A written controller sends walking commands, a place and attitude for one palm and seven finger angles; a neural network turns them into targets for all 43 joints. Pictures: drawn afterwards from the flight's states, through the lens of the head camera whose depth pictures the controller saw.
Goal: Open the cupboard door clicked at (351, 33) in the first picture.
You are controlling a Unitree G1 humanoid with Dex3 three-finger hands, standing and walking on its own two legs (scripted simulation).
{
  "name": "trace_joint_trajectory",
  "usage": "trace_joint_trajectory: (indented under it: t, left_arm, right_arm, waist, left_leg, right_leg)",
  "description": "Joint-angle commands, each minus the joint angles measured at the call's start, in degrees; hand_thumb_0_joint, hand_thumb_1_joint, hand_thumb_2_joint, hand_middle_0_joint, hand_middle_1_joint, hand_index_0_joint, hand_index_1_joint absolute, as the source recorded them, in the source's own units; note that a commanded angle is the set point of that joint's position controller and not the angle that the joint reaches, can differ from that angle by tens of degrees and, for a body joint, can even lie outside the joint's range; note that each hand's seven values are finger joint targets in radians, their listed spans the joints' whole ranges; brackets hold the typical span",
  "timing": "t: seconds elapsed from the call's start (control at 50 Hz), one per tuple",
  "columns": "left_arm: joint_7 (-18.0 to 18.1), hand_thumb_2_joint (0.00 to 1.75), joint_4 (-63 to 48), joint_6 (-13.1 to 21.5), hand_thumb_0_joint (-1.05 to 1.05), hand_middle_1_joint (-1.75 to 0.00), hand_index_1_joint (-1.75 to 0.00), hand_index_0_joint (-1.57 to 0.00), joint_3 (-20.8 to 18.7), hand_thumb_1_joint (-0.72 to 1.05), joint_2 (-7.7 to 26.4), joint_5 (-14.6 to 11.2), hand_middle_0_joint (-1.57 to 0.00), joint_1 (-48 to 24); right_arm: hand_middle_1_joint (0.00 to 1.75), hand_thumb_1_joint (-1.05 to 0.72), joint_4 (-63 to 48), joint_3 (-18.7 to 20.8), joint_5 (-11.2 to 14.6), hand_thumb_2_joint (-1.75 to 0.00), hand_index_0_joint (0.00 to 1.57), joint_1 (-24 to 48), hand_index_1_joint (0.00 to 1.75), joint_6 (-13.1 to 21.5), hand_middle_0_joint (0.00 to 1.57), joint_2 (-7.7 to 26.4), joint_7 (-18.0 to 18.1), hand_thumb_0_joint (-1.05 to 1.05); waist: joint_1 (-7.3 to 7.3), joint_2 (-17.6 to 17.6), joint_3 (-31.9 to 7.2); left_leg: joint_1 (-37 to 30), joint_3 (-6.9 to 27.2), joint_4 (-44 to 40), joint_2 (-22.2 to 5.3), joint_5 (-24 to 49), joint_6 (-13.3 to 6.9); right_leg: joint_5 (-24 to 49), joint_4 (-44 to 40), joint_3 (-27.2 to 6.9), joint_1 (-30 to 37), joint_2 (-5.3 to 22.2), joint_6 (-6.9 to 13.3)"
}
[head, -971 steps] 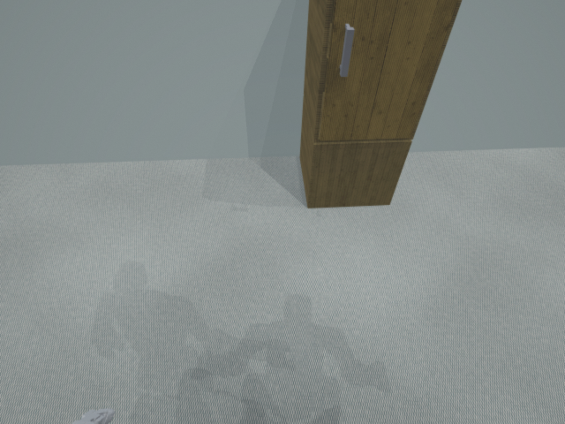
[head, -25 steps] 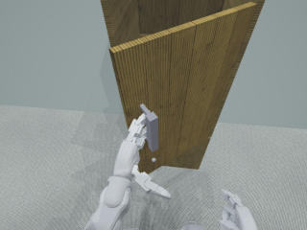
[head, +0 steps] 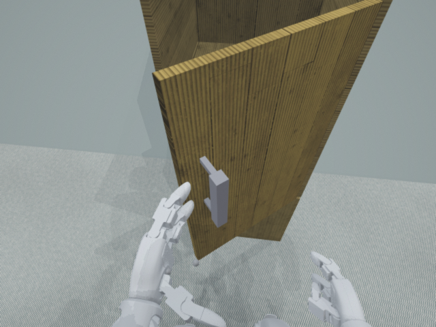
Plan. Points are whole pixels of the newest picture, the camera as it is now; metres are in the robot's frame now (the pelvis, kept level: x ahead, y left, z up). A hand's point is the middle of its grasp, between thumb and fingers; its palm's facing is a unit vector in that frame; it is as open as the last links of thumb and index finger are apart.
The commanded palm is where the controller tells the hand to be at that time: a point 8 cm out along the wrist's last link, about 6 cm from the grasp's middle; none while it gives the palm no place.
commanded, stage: slide the hand sideways off the handle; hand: left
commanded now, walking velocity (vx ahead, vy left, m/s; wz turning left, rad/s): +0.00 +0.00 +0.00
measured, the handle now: (212, 193) +0.33 +0.04 +0.08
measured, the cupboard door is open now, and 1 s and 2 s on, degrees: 40 40 40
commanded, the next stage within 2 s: draw the hand back to the body in 0.46 s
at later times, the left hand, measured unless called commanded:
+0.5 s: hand (163, 286) +0.18 +0.09 +0.08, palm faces -0.06 -1.00 -0.03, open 16.3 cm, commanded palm +0.15 +0.14 +0.08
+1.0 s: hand (118, 277) +0.17 +0.14 +0.12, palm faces -0.05 -0.99 -0.09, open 16.3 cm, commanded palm +0.14 +0.20 +0.14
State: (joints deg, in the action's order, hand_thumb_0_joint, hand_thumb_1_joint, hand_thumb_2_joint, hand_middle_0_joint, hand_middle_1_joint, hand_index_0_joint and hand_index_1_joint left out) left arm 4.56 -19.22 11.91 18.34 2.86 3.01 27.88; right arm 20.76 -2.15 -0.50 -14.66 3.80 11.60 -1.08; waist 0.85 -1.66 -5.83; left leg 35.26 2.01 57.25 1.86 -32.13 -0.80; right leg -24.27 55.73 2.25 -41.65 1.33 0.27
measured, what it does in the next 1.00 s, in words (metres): stands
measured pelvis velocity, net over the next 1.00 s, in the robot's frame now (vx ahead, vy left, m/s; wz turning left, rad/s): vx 0.00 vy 0.00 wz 0.00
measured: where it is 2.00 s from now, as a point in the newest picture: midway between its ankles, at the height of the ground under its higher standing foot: outside the picture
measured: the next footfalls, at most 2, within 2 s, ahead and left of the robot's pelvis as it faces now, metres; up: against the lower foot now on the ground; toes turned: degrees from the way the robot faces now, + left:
none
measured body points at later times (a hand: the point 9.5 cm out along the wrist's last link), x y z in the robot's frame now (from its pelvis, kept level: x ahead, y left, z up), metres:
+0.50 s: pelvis +0.00 -0.01 -0.01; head +0.04 -0.02 +0.44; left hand +0.17 +0.15 +0.09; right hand +0.19 -0.23 -0.07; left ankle -0.04 +0.11 -0.68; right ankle +0.03 -0.12 -0.68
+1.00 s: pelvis +0.00 +0.00 +0.01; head +0.01 -0.01 +0.46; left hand +0.17 +0.20 +0.13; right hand +0.18 -0.22 -0.04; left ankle -0.04 +0.11 -0.68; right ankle +0.03 -0.12 -0.68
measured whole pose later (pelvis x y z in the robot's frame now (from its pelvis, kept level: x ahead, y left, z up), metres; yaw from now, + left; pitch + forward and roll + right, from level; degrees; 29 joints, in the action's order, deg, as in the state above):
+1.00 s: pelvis +0.00 +0.00 +0.01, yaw +0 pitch +7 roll -2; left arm -8.7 -28.5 6.7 -1.8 12.8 -10.8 36.0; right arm 23.5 -3.0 2.4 -16.9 9.3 13.4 3.2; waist 1.1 -3.0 -6.8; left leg 30.3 3.1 54.9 0.8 -31.1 -0.6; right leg -22.6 51.5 3.3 -35.6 0.3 0.3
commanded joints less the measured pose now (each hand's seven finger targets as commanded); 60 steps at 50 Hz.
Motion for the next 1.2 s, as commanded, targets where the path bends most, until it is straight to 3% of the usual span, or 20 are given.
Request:
trace_joint_trajectory:
  t: [0.0,0.06,0.12,0.2,0.3,0.4,0.5,0.54,0.56,0.62,0.74,0.78,0.82,0.9,0.94,1.04,1.06,1.08,1.1,1.18]
  left_arm:
    - [-1.6,0.3,-14.4,3.8,0.0,-0.3,-0.3,-0.15,-1.8,-0.5,1.1,-0.9,-0.15,0.1]
    - [-2.5,0.3,-15.7,4.1,0.0,-0.3,-0.3,-0.15,-4.2,-0.5,2.5,-2.3,-0.15,2.4]
    - [-3.9,0.3,-17.5,4.7,0.0,-0.3,-0.3,-0.15,-3.7,-0.5,2.0,-3.6,-0.15,3.6]
    - [-5.5,0.3,-17.7,5.0,0.0,-0.3,-0.3,-0.15,-5.4,-0.5,3.5,-4.5,-0.15,5.5]
    - [-6.9,0.3,-18.4,4.6,0.0,-0.3,-0.3,-0.15,-9.2,-0.5,5.9,-5.7,-0.15,11.0]
    - [-8.2,0.3,-18.9,5.3,0.0,-0.3,-0.3,-0.15,-12.7,-0.5,7.5,-7.7,-0.15,13.0]
    - [-9.5,0.3,-20.2,7.5,0.0,-0.3,-0.3,-0.15,-9.9,-0.5,6.3,-8.5,-0.15,9.6]
    - [-9.6,0.3,-19.5,7.2,0.0,-0.3,-0.3,-0.15,-10.2,-0.5,6.7,-8.4,-0.15,9.5]
    - [-9.4,0.3,-20.3,6.9,0.0,-0.3,-0.3,-0.15,-12.4,-0.5,9.2,-8.0,-0.15,8.9]
    - [-8.8,0.3,-22.1,5.1,0.0,-0.3,-0.3,-0.15,-15.6,-0.5,11.3,-8.6,-0.15,8.1]
    - [-10.4,0.3,-21.5,1.4,0.0,-0.3,-0.3,-0.15,-17.7,-0.5,10.5,-12.3,-0.15,8.5]
    - [-11.4,0.3,-21.0,0.6,0.0,-0.3,-0.3,-0.15,-19.3,-0.5,11.6,-13.0,-0.15,8.1]
    - [-12.2,0.3,-21.8,0.0,0.0,-0.3,-0.3,-0.15,-20.5,-0.5,12.4,-13.4,-0.15,9.0]
    - [-13.2,0.3,-21.2,-1.2,0.0,-0.3,-0.3,-0.15,-23.3,-0.5,14.1,-14.7,-0.15,6.7]
    - [-13.5,0.3,-22.1,-1.4,0.0,-0.3,-0.3,-0.15,-24.7,-0.5,14.9,-15.3,-0.15,5.4]
    - [-15.0,0.37,-23.3,-2.4,0.0,-0.3,-0.3,-0.16,-27.0,-0.32,16.1,-17.0,-0.16,3.7]
    - [-6.9,0.39,-26.7,-3.8,0.0,-0.3,-0.3,-0.16,-29.8,-0.29,24.8,-8.3,-0.16,4.5]
    - [-3.8,0.4,-26.4,-5.2,0.0,-0.3,-0.3,-0.16,-26.4,-0.26,18.7,-7.4,-0.16,7.1]
    - [-2.0,0.42,-25.6,-6.0,0.0,-0.3,-0.3,-0.16,-24.8,-0.22,17.0,-6.4,-0.16,7.5]
    - [1.3,0.48,-24.1,-6.6,0.0,-0.3,-0.3,-0.16,-27.5,-0.08,19.1,-4.7,-0.16,7.4]
  right_arm:
    - [0.3,-0.9,-10.2,2.9,0.1,-0.9,0.2,1.7,0.3,3.3,0.2,5.4,1.1,0.0]
    - [0.3,-0.9,-10.5,2.8,0.3,-0.9,0.2,1.8,0.3,3.4,0.2,5.5,1.6,0.0]
    - [0.3,-0.9,-10.8,2.8,0.5,-0.9,0.2,1.3,0.3,4.1,0.2,5.8,1.7,0.0]
    - [0.3,-0.9,-10.7,3.0,0.6,-0.9,0.2,0.7,0.3,4.8,0.2,6.2,2.0,0.0]
    - [0.3,-0.9,-11.0,3.6,0.8,-0.9,0.2,0.5,0.3,5.0,0.2,6.1,2.3,0.0]
    - [0.3,-0.9,-11.1,3.8,1.2,-0.9,0.2,1.5,0.3,4.8,0.2,6.0,2.8,0.0]
    - [0.3,-0.9,-10.8,3.5,1.2,-0.9,0.2,1.1,0.3,6.4,0.2,6.8,3.0,0.0]
    - [0.3,-0.9,-10.9,3.6,1.2,-0.9,0.2,0.8,0.3,6.5,0.2,6.9,3.1,0.0]
    - [0.3,-0.9,-10.9,3.8,1.3,-0.9,0.2,1.2,0.3,6.4,0.2,7.0,3.2,0.0]
    - [0.3,-0.9,-11.2,3.3,1.7,-0.9,0.2,1.3,0.3,6.0,0.2,6.7,3.7,0.0]
    - [0.3,-0.9,-10.2,2.5,2.6,-0.9,0.2,2.5,0.3,7.1,0.2,6.8,4.3,0.0]
    - [0.3,-0.9,-9.4,2.5,2.6,-0.9,0.2,2.8,0.3,7.7,0.2,7.0,4.6,0.0]
    - [0.3,-0.9,-9.0,2.4,2.7,-0.9,0.2,2.9,0.3,8.2,0.2,6.9,4.7,0.0]
    - [0.3,-0.9,-7.8,2.1,2.9,-0.9,0.2,3.3,0.3,9.0,0.2,7.2,5.0,0.0]
    - [0.3,-0.9,-7.3,2.0,3.0,-0.9,0.2,3.4,0.3,9.7,0.2,7.4,5.1,0.0]
    - [0.3,-0.9,-5.6,1.6,3.3,-0.9,0.2,4.0,0.3,11.4,0.2,7.6,5.4,0.0]
    - [0.3,-0.9,-5.6,2.1,2.1,-0.9,0.2,3.0,0.3,10.4,0.2,6.8,6.9,0.0]
    - [0.3,-0.9,-5.7,1.3,1.6,-0.9,0.2,3.5,0.3,10.1,0.2,5.7,7.2,0.0]
    - [0.3,-0.9,-4.7,1.2,1.4,-0.9,0.2,2.8,0.3,9.8,0.2,5.7,7.0,0.0]
    - [0.3,-0.9,-2.5,1.4,1.0,-0.9,0.2,4.4,0.3,9.0,0.2,6.0,7.0,0.0]
  waist:
    - [-0.95,4.2,-10.3]
    - [-0.57,4.8,-10.6]
    - [-1.22,3.0,-10.2]
    - [-1.52,3.8,-9.9]
    - [-0.29,4.0,-11.4]
    - [-0.27,4.8,-9.0]
    - [-1.67,2.6,-8.3]
    - [-1.77,4.2,-8.1]
    - [-1.14,3.5,-9.1]
    - [-0.38,2.2,-9.7]
    - [-0.26,3.6,-7.2]
    - [-0.22,4.0,-6.3]
    - [0.25,1.9,-6.2]
    - [-0.07,2.2,-3.2]
    - [0.09,0.3,-3.3]
    - [0.64,-1.7,-4.5]
    - [3.31,-0.9,-6.6]
    - [1.94,-0.8,-2.4]
    - [1.72,-3.2,-1.3]
    - [1.87,-0.2,-0.6]
  left_leg:
    - [2.1,0.2,-7.7,0.1,19.1,0.1]
    - [2.9,0.0,-7.3,0.3,18.7,0.0]
    - [3.0,0.1,-6.8,0.2,18.6,0.0]
    - [4.2,0.2,-6.1,0.2,17.9,0.0]
    - [4.9,-0.3,-5.5,0.4,18.8,0.0]
    - [7.6,-0.7,-4.8,0.6,15.3,0.0]
    - [7.4,0.0,-4.2,0.5,12.7,-0.1]
    - [8.1,0.0,-4.1,0.5,11.3,-0.1]
    - [7.7,-0.1,-4.1,0.4,11.8,-0.2]
    - [6.3,-0.3,-5.9,0.4,11.4,-0.3]
    - [3.9,-0.1,-8.9,0.1,12.3,-0.2]
    - [3.3,0.0,-9.6,-0.1,12.7,-0.3]
    - [1.9,0.0,-10.6,-0.1,13.3,-0.2]
    - [0.9,0.2,-12.1,-0.4,11.6,-0.2]
    - [-0.7,0.4,-13.0,-0.5,11.8,-0.1]
    - [-4.4,1.1,-15.4,-0.6,15.8,0.3]
    - [-4.6,0.9,-18.2,-1.5,17.4,0.0]
    - [-4.5,0.8,-19.2,-1.2,17.6,0.3]
    - [-5.5,0.9,-19.8,-1.5,19.7,0.5]
    - [-9.9,0.8,-22.5,-2.1,24.3,0.4]
  right_leg:
    - [16.3,-5.4,0.2,13.7,-0.7,1.8]
    - [16.1,-5.5,-0.1,14.2,-0.9,1.7]
    - [15.8,-5.2,0.1,13.1,-0.9,1.6]
    - [15.2,-5.1,-0.1,12.6,-0.8,1.3]
    - [16.6,-4.6,-0.5,14.1,-0.7,1.3]
    - [13.0,-5.7,-1.7,13.7,-0.7,1.1]
    - [7.7,-5.4,-1.1,9.6,-0.7,1.3]
    - [5.5,-5.9,-1.3,9.4,-0.6,1.1]
    - [5.5,-6.0,-1.7,10.1,-0.7,1.3]
    - [4.7,-7.1,-1.5,12.0,-0.7,1.3]
    - [5.9,-10.2,-0.6,14.7,-1.1,0.9]
    - [6.0,-11.1,-0.8,15.6,-1.0,0.8]
    - [6.9,-11.3,-0.3,16.2,-1.0,0.9]
    - [4.1,-13.4,-0.1,16.1,-1.2,0.7]
    - [4.1,-13.8,0.3,16.5,-1.2,0.9]
    - [9.1,-14.5,1.4,19.7,-1.5,1.0]
    - [9.9,-15.6,-1.0,23.9,-0.5,1.8]
    - [10.0,-16.4,-0.3,23.0,-0.5,1.6]
    - [11.3,-16.7,0.1,23.5,-0.3,1.6]
    - [15.1,-19.8,0.5,27.2,-0.4,1.4]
